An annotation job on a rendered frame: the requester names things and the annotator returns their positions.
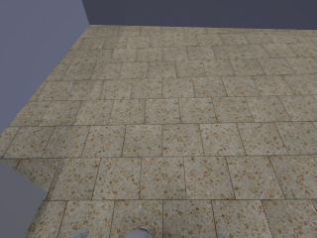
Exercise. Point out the left robot shin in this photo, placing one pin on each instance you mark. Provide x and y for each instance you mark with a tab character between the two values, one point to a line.
144	229

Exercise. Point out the fridge door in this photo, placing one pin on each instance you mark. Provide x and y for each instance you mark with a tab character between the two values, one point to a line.
18	200

